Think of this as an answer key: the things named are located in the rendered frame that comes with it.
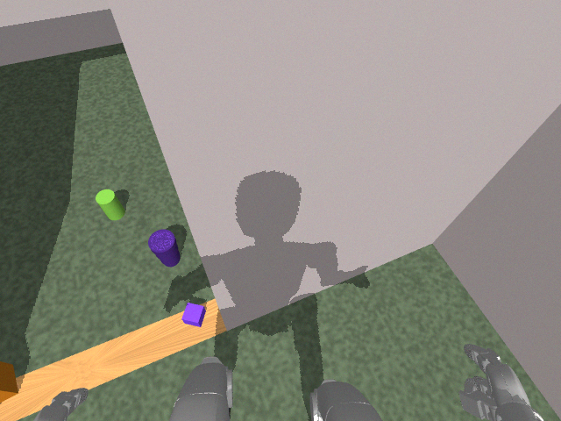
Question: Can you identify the right robot hand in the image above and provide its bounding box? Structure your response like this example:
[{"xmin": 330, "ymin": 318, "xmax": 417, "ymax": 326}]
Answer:
[{"xmin": 458, "ymin": 344, "xmax": 531, "ymax": 421}]

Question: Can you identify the left robot hand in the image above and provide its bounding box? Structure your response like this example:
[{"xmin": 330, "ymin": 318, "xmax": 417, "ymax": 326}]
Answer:
[{"xmin": 33, "ymin": 388, "xmax": 89, "ymax": 421}]

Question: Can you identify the right robot arm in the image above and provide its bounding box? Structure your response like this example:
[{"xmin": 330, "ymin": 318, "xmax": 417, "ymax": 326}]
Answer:
[{"xmin": 495, "ymin": 403, "xmax": 544, "ymax": 421}]

